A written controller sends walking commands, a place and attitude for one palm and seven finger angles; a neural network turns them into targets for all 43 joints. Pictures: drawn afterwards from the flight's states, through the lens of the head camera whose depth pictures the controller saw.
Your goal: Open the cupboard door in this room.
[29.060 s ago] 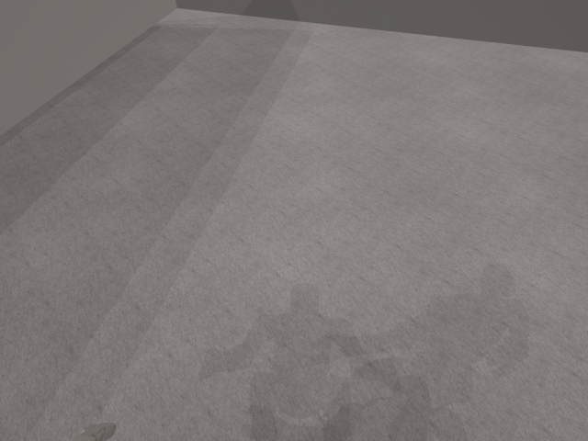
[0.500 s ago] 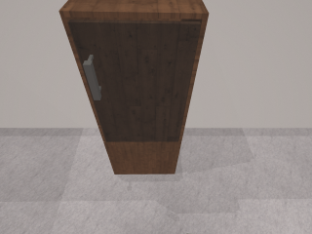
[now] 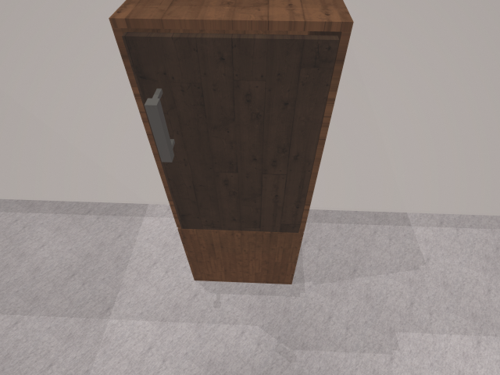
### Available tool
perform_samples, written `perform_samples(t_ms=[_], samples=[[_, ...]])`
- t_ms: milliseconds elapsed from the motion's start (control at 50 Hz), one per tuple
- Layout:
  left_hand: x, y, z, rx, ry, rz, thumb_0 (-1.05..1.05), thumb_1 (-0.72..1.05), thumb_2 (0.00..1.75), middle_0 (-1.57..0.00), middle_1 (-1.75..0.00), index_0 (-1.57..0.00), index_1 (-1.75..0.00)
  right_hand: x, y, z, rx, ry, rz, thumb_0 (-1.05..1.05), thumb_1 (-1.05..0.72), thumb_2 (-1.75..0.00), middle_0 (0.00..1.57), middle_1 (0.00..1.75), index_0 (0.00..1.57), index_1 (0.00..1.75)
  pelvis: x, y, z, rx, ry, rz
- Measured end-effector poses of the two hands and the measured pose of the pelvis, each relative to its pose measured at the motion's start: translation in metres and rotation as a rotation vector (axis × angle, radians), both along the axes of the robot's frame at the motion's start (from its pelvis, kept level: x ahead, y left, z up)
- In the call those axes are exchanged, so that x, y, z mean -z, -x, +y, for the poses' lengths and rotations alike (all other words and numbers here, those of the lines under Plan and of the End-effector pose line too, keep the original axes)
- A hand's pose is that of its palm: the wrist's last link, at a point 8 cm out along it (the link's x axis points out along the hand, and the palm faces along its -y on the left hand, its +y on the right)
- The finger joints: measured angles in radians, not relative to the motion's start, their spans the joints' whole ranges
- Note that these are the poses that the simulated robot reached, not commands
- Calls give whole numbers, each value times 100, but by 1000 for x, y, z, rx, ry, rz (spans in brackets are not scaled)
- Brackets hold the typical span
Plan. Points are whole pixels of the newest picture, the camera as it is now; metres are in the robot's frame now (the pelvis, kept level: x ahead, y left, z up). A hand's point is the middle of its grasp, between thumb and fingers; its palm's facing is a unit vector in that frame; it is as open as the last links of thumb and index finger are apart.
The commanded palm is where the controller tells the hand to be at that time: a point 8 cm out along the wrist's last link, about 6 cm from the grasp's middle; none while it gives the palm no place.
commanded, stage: come to a stop and stand still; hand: left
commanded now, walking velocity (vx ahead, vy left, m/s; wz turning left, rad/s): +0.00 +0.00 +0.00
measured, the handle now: (163, 126) +0.56 +0.21 +0.09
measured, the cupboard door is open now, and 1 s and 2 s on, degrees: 0 0 0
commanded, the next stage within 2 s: look again from close up in 0.68 s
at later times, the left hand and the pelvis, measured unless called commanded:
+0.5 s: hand out of the picture +0.01 +0.16 -0.16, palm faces +0.03 -0.98 -0.22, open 7.3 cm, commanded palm none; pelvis +0.01 -0.01 +0.01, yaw +1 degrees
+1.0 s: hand out of the picture +0.00 +0.15 -0.16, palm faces +0.05 -0.98 -0.19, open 7.3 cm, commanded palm none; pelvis +0.01 -0.02 +0.01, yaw +0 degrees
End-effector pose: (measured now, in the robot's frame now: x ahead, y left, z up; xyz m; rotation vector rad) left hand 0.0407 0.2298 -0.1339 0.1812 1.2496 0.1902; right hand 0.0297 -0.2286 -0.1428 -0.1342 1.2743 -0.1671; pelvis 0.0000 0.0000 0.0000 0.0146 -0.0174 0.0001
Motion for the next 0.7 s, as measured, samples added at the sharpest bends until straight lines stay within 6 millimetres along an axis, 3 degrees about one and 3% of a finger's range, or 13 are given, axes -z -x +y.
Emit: perform_samples(t_ms=[100, 220, 420, 700], samples=[[-2, 30, 9, -3, -19, 88, 0, 93, 90, -20, -30, -20, -30, -2, -16, -3, -19, -5, -66, 2, -92, -90, 20, 30, 20, 30, -1, -2, 1, 1, -4, -6], [-8, 46, 6, -25, -13, 121, 1, 91, 90, -20, -30, -20, -30, -2, -11, 0, -39, -21, -33, 1, -92, -90, 20, 30, 20, 30, -6, -7, -1, -5, -1, -4], [-5, 37, -17, -20, 28, 110, 1, 91, 90, -20, -30, -20, -30, 1, 25, 6, -26, -49, 87, 1, -91, -90, 20, 30, 20, 30, -9, -10, -8, -13, -3, -16], [-4, 33, -23, -16, 26, 107, 2, 93, 90, -20, -30, -20, -30, 1, 65, 12, 15, -75, 187, 1, -91, -90, 20, 30, 20, 30, -10, -8, -16, -9, 0, -16]])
